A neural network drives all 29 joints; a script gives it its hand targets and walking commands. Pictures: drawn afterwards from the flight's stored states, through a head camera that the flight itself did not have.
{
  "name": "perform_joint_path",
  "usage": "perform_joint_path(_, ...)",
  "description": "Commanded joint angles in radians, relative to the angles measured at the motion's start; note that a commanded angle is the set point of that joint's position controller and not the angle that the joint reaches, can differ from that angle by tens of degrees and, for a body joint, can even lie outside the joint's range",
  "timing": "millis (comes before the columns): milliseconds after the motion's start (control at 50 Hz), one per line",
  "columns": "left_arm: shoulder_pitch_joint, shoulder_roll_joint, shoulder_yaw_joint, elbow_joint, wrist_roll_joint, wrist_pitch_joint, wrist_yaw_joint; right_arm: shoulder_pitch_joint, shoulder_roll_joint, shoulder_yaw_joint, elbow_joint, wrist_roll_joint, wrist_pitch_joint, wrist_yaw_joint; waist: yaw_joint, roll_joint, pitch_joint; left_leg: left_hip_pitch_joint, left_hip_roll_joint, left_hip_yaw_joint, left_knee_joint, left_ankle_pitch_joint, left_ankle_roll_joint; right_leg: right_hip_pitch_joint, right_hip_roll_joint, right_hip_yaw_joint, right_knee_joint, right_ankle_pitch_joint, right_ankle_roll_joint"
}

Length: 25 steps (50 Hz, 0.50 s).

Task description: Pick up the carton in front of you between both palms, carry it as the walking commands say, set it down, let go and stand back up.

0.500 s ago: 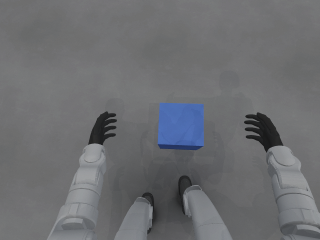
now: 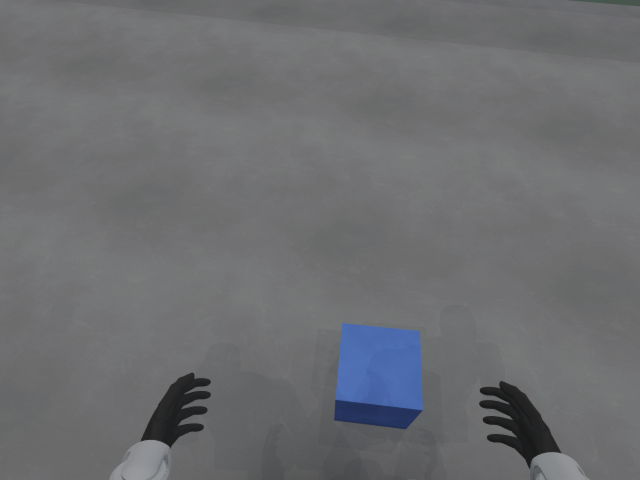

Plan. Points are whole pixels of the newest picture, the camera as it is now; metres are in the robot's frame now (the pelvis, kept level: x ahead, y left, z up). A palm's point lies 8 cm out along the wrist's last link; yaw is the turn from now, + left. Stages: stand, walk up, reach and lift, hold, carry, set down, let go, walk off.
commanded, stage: let go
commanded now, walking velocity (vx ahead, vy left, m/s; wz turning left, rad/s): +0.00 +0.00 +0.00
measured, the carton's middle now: (374, 377) +0.41 -0.11 -0.65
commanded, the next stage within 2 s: stand in 0.32 s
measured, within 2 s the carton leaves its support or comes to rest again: neither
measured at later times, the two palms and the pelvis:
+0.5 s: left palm (137, 451) +0.15 +0.27 -0.09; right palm (572, 451) +0.16 -0.28 -0.08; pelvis +0.01 +0.00 -0.01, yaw +1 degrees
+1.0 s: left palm out of the picture +0.12 +0.29 -0.09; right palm (581, 461) +0.15 -0.30 -0.10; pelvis +0.01 -0.01 +0.00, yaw +3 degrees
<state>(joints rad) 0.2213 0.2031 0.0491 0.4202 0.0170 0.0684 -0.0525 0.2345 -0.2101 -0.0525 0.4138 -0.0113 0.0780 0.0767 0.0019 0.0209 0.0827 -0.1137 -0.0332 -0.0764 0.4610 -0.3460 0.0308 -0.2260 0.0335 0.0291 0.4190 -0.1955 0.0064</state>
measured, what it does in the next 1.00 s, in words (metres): stands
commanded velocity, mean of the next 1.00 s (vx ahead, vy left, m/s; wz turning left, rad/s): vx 0.00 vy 0.00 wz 0.00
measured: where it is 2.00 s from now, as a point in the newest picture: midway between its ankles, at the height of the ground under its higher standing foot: outside the picture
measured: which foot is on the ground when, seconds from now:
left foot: down 0.00-1.00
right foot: down 0.00-1.00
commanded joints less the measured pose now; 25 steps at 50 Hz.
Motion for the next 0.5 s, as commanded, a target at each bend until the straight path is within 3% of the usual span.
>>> perform_joint_path(0, -0.014, 0.095, -0.001, -0.072, -0.013, 0.006, -0.006, 0.018, -0.126, -0.025, -0.062, 0.002, 0.019, -0.007, -0.02, 0.101, -0.046, -0.243, 0.055, 0.015, -0.142, 0.223, -0.059, 0.347, 0.031, -0.043, 0.044, 0.198, 0.005)
perform_joint_path(20, -0.078, 0.103, 0.012, -0.108, -0.012, 0.01, -0.006, -0.038, -0.117, -0.042, -0.1, -0.005, 0.015, -0.007, -0.015, 0.022, -0.022, -0.253, 0.045, 0.004, -0.155, 0.248, -0.056, 0.329, 0.033, -0.049, 0.023, 0.197, 0.001)
perform_joint_path(40, -0.044, 0.088, -0.002, -0.095, -0.012, 0.017, -0.003, -0.03, -0.105, -0.03, -0.075, 0.0, 0.017, -0.003, -0.003, 0.026, -0.021, -0.223, 0.036, 0.015, -0.13, 0.249, -0.047, 0.31, 0.023, -0.038, 0.024, 0.203, -0.006)
perform_joint_path(60, -0.05, 0.089, 0.032, -0.098, -0.01, 0.025, -0.005, -0.042, -0.126, -0.029, -0.116, 0.005, 0.021, 0.002, -0.011, 0.053, -0.067, -0.183, 0.043, 0.015, -0.124, 0.296, -0.053, 0.296, 0.028, -0.039, 0.035, 0.21, 0.012)
perform_joint_path(80, -0.002, 0.028, -0.013, -0.083, -0.042, 0.02, -0.006, -0.029, -0.132, -0.037, -0.098, -0.022, 0.031, -0.003, -0.004, 0.007, -0.022, -0.212, 0.061, 0.002, -0.145, 0.265, -0.043, 0.323, 0.042, -0.057, 0.06, 0.194, 0.005)
perform_joint_path(100, -0.065, 0.086, 0.016, -0.147, -0.014, 0.028, -0.014, -0.032, -0.119, -0.044, -0.088, -0.02, 0.027, -0.006, -0.006, 0.009, -0.087, -0.154, 0.039, 0.007, -0.108, 0.353, -0.058, 0.318, 0.021, -0.038, 0.032, 0.219, -0.002)
perform_joint_path(120, -0.023, 0.079, -0.025, -0.077, -0.021, 0.029, -0.012, -0.015, -0.078, 0.006, -0.096, 0.011, 0.022, -0.006, -0.017, -0.036, -0.049, -0.143, 0.042, 0.005, -0.104, 0.363, -0.046, 0.27, 0.035, -0.035, 0.017, 0.206, 0.004)
perform_joint_path(140, -0.013, 0.086, 0.02, -0.096, -0.01, 0.027, -0.007, -0.018, -0.124, -0.03, -0.082, -0.008, 0.024, -0.006, 0.01, 0.073, -0.1, -0.152, 0.026, 0.024, -0.094, 0.408, -0.074, 0.33, 0.017, -0.02, 0.02, 0.279, 0.001)
perform_joint_path(160, -0.009, 0.11, 0.016, -0.091, -0.018, 0.021, -0.006, 0.013, -0.145, -0.044, -0.087, 0.002, 0.018, -0.007, -0.04, 0.0, -0.034, -0.165, 0.023, 0.021, -0.094, 0.389, -0.059, 0.283, 0.032, -0.019, 0.036, 0.308, 0.006)
perform_joint_path(180, 0.021, 0.073, 0.003, -0.054, -0.029, 0.021, -0.002, 0.016, -0.1, -0.023, -0.079, -0.009, 0.021, -0.01, -0.002, 0.015, -0.065, -0.172, 0.022, 0.016, -0.116, 0.4, -0.054, 0.318, 0.03, -0.035, 0.032, 0.307, 0.002)
perform_joint_path(200, -0.031, 0.081, 0.007, -0.117, -0.009, 0.018, -0.005, -0.005, -0.08, -0.002, -0.093, 0.022, 0.016, -0.002, 0.001, 0.071, -0.113, -0.131, 0.03, 0.009, -0.113, 0.419, -0.063, 0.343, 0.021, -0.021, 0.033, 0.309, -0.008)
perform_joint_path(220, -0.006, 0.06, 0.009, -0.075, -0.012, 0.021, 0.003, -0.01, -0.133, -0.024, -0.057, -0.016, 0.02, -0.006, 0.009, -0.003, -0.076, -0.193, 0.039, 0.019, -0.104, 0.4, -0.055, 0.33, 0.014, -0.015, 0.041, 0.308, -0.005)
perform_joint_path(240, -0.036, 0.114, 0.007, -0.108, -0.006, 0.019, 0.006, -0.032, -0.088, -0.027, -0.124, -0.01, 0.006, -0.001, -0.014, -0.046, -0.113, -0.102, 0.026, 0.007, -0.092, 0.425, -0.052, 0.291, 0.026, -0.037, 0.042, 0.29, -0.002)
perform_joint_path(260, 0.012, 0.043, -0.003, -0.048, -0.039, -0.015, 0.029, -0.002, -0.134, -0.029, -0.116, -0.02, 0.063, -0.037, -0.004, -0.011, -0.135, -0.095, 0.036, 0.024, -0.041, 0.51, -0.063, 0.243, 0.054, -0.012, 0.07, 0.281, 0.0)
perform_joint_path(280, -0.035, 0.099, 0.018, -0.054, -0.018, -0.021, 0.037, -0.036, -0.145, -0.023, -0.114, -0.015, 0.078, -0.05, 0.006, 0.066, -0.132, -0.141, 0.039, 0.014, -0.043, 0.483, -0.07, 0.28, 0.032, -0.015, 0.082, 0.24, -0.006)
perform_joint_path(300, -0.014, 0.102, 0.037, -0.059, -0.028, -0.025, 0.042, -0.022, -0.154, -0.031, -0.107, 0.0, 0.08, -0.056, 0.029, 0.035, -0.134, -0.095, 0.042, 0.002, -0.047, 0.556, -0.073, 0.229, 0.032, -0.015, 0.071, 0.26, -0.008)
perform_joint_path(320, 0.033, 0.043, -0.044, 0.019, -0.05, -0.016, 0.036, -0.008, -0.131, 0.014, -0.091, 0.005, 0.092, -0.061, 0.004, 0.019, -0.099, -0.098, 0.045, 0.015, -0.024, 0.559, -0.071, 0.221, 0.038, -0.016, 0.07, 0.273, -0.008)
perform_joint_path(340, 0.011, 0.251, 0.053, 0.111, 0.029, -0.027, 0.06, -0.035, -0.26, -0.066, -0.009, -0.013, 0.021, -0.087, -0.003, 0.047, -0.138, -0.109, 0.053, 0.012, 0.002, 0.369, -0.082, 0.124, -0.072, 0.011, 0.064, 0.249, -0.006)
perform_joint_path(360, -0.034, 0.262, 0.039, 0.127, 0.046, -0.038, 0.067, -0.022, -0.234, -0.051, 0.005, -0.017, -0.003, -0.096, -0.016, 0.049, -0.164, -0.105, 0.061, -0.009, -0.016, 0.205, -0.063, 0.109, -0.086, 0.038, 0.066, 0.139, -0.008)
perform_joint_path(380, -0.063, 0.227, 0.028, 0.138, 0.041, -0.049, 0.06, -0.032, -0.199, -0.035, 0.02, -0.014, -0.018, -0.093, -0.007, -0.021, -0.127, -0.147, 0.047, -0.009, -0.014, 0.164, -0.059, 0.06, -0.079, 0.022, 0.067, 0.138, -0.009)
perform_joint_path(400, -0.056, 0.212, 0.025, 0.15, 0.03, -0.051, 0.059, -0.053, -0.213, -0.043, 0.033, -0.018, -0.026, -0.085, 0.011, -0.037, -0.096, -0.123, 0.05, -0.039, -0.008, 0.193, -0.046, 0.02, -0.079, 0.013, 0.05, 0.117, -0.011)
perform_joint_path(420, -0.071, 0.237, 0.024, 0.188, 0.029, -0.058, 0.062, -0.062, -0.201, -0.049, 0.045, -0.017, -0.042, -0.081, -0.011, 0.032, -0.136, -0.11, 0.054, -0.027, -0.005, 0.174, -0.052, 0.026, -0.08, 0.043, 0.061, 0.093, -0.014)
perform_joint_path(440, -0.074, 0.239, 0.029, 0.198, 0.023, -0.067, 0.059, -0.031, -0.221, -0.058, 0.065, -0.014, -0.046, -0.08, -0.005, -0.026, -0.172, -0.111, 0.068, -0.053, -0.014, 0.186, -0.046, 0.047, -0.093, 0.028, 0.076, 0.083, -0.024)
perform_joint_path(460, -0.097, 0.212, 0.014, 0.211, 0.023, -0.065, 0.054, -0.024, -0.237, -0.05, 0.084, -0.02, -0.051, -0.082, -0.012, -0.028, -0.134, -0.091, 0.061, -0.055, -0.018, 0.183, -0.03, 0.025, -0.093, 0.033, 0.048, 0.098, -0.022)
perform_joint_path(480, -0.072, 0.241, 0.014, 0.223, 0.026, -0.069, 0.056, 0.02, -0.236, -0.06, 0.112, -0.021, -0.041, -0.091, -0.018, 0.021, -0.109, -0.114, 0.075, -0.067, -0.028, 0.285, -0.033, 0.038, -0.089, 0.035, 0.085, 0.149, -0.032)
